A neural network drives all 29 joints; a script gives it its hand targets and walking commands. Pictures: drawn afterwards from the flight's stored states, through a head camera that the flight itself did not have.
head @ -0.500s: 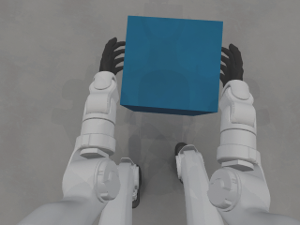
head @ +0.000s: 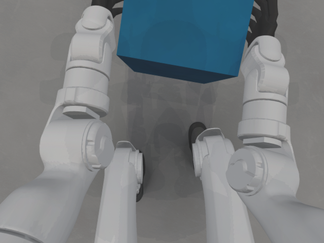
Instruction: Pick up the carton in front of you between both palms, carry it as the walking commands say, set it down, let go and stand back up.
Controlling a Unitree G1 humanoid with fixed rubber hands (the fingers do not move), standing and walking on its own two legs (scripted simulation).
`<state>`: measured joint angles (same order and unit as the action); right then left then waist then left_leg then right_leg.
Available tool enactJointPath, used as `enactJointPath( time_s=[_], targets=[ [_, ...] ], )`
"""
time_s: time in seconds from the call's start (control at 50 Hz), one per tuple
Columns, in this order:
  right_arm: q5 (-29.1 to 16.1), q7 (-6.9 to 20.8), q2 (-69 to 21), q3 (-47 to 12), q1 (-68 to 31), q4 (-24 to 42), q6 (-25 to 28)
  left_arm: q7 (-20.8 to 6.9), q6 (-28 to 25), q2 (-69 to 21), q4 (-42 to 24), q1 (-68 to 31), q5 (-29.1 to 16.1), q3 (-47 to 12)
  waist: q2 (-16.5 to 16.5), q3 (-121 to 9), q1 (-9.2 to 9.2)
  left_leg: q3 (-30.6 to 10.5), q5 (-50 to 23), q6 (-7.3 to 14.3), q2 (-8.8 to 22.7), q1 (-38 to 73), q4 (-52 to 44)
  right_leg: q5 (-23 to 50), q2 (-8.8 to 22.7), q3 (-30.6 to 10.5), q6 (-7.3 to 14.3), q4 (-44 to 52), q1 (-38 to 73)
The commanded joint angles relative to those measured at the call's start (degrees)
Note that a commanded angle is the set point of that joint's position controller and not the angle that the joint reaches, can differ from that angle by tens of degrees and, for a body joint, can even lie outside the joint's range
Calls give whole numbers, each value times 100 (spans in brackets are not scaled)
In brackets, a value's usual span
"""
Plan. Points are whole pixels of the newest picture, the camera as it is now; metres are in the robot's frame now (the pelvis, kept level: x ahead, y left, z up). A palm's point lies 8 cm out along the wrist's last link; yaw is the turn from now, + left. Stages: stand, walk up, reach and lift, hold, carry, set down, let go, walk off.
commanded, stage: set down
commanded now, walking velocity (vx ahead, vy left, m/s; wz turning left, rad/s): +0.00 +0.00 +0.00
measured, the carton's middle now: (180, 29) +0.54 -0.09 -0.20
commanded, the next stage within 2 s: none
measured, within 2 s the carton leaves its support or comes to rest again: rests again in 1.58 s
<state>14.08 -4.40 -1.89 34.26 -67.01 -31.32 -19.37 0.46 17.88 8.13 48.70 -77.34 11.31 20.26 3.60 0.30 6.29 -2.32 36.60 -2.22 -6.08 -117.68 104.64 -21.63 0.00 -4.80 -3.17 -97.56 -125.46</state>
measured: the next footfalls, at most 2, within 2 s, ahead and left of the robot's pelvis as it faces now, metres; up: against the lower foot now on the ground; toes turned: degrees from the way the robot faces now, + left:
none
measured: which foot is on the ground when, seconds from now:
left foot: down 0.00-1.00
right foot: down 0.00-1.00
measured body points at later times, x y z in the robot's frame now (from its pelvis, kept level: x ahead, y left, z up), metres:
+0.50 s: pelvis +0.01 +0.01 -0.07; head +0.40 +0.00 +0.14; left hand +0.61 +0.03 -0.27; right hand +0.52 -0.26 -0.24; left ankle +0.06 +0.12 -0.45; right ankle +0.13 -0.14 -0.45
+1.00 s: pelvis -0.01 +0.01 -0.09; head +0.39 +0.01 +0.13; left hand +0.59 +0.04 -0.28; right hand +0.52 -0.26 -0.26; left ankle +0.06 +0.12 -0.45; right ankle +0.13 -0.14 -0.45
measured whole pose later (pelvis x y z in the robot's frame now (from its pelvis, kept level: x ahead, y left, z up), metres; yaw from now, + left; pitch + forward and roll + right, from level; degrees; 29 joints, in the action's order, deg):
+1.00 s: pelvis -0.01 +0.01 -0.09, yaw -2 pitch +43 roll -4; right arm 7.5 -0.7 11.7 37.0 -85.3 -53.4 -13.1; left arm 1.2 14.7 16.5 62.3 -94.9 6.0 5.1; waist -0.7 19.9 9.4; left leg -4.4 41.2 -2.0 -8.8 -126.4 125.0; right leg -25.0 0.9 -3.1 -5.2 -114.5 -132.4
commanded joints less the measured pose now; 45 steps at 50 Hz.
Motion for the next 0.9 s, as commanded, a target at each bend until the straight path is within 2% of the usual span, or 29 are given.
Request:
enactJointPath(
  time_s=[0.0,0.22,0.26,0.32,0.36,0.42,0.48,0.64,0.78,0.88],
  targets=[
    [-794,1332,-4210,-2875,-3856,-375,100,-1300,-172,-4812,165,-3015,-744,-2139,23,-6150,372,667,-1124,166,-550,902,-942,1722,-621,1030,-10,-143,5434],
    [-1320,1345,-3502,-2868,-4538,-339,332,-959,-323,-4384,16,-3912,-1353,-2970,506,-6403,710,522,-1839,33,-392,1642,-52,2289,-463,1206,20,-1072,4863],
    [-1409,1365,-3620,-2733,-4422,-600,345,-893,-396,-4230,-85,-4127,-1391,-3023,639,-6262,676,519,-1940,24,-369,1556,57,2453,-455,1162,47,-1224,4781],
    [-1320,1476,-3669,-2359,-4127,-1163,290,-856,-433,-4006,285,-3953,-1161,-2780,814,-5383,577,504,-1780,48,-308,1336,149,2121,-445,1137,36,-1340,4106],
    [-1322,1510,-3663,-2279,-4087,-1219,305,-838,-451,-3971,310,-3870,-1097,-2718,868,-5260,541,478,-1878,54,-288,1452,203,2083,-436,1164,17,-1396,3884],
    [-1541,1506,-3698,-2336,-4257,-1022,384,-789,-521,-4053,13,-4148,-1280,-2963,980,-5598,645,405,-2390,49,-255,1825,332,2475,-419,1176,36,-1503,3820],
    [-1659,1533,-3766,-2352,-4101,-1136,432,-747,-583,-4191,-110,-4191,-1405,-3142,1154,-5698,685,392,-2925,-11,-220,1919,473,2931,-401,1131,63,-1627,3852],
    [-1295,1569,-3446,-1850,-3883,-1605,480,-821,-603,-4046,299,-3974,-1233,-2865,1208,-4622,815,311,-2210,38,-221,1313,438,2256,-366,1134,98,-1602,3233],
    [-1108,1518,-3134,-1489,-3965,-1904,547,-870,-631,-3540,584,-4089,-1054,-2580,1136,-3840,710,298,-1480,114,-188,880,422,1634,-335,1061,121,-1599,3028],
    [-1100,1501,-2968,-1317,-3974,-2112,607,-879,-655,-3267,605,-4186,-994,-2563,1121,-3529,635,266,-1410,144,-117,842,492,1486,-331,1004,137,-1666,2936]
  ],
)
